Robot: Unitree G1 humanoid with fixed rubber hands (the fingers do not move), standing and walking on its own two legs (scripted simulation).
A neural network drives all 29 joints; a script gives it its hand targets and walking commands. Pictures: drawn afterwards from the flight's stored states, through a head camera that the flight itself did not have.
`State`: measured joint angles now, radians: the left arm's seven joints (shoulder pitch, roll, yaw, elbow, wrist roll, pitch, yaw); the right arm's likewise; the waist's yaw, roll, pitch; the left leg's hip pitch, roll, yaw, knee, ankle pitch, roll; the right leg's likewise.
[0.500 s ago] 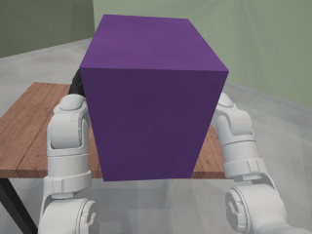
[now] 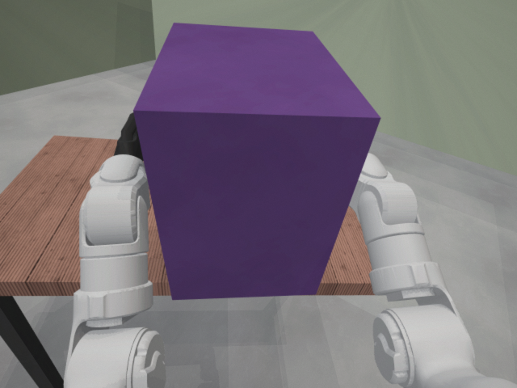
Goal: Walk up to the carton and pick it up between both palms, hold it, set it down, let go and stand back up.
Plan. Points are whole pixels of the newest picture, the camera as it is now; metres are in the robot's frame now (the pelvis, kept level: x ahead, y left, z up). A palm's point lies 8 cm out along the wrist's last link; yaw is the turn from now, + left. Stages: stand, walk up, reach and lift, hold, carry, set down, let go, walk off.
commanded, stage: hold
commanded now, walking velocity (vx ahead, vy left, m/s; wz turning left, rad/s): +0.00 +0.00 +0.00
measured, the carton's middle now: (245, 159) +0.40 -0.01 +0.23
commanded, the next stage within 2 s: set down in 0.18 s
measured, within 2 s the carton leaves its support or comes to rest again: neither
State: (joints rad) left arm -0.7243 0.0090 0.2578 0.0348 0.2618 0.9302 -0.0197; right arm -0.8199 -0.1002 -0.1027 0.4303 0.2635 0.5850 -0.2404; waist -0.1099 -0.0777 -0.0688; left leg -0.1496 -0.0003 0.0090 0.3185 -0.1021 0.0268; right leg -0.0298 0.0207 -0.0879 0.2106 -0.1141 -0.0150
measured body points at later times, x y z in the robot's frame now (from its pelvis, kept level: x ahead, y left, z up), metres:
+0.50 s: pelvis +0.00 -0.01 +0.00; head -0.05 +0.04 +0.45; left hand +0.38 +0.15 +0.25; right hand +0.38 -0.16 +0.27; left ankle +0.05 +0.10 -0.75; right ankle +0.01 -0.11 -0.75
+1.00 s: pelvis +0.03 -0.02 +0.00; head +0.01 +0.03 +0.45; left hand +0.41 +0.12 +0.16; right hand +0.40 -0.19 +0.17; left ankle +0.05 +0.10 -0.75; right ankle +0.01 -0.11 -0.75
